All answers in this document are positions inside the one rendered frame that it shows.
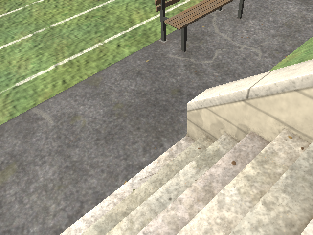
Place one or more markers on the stairs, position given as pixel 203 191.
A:
pixel 207 187

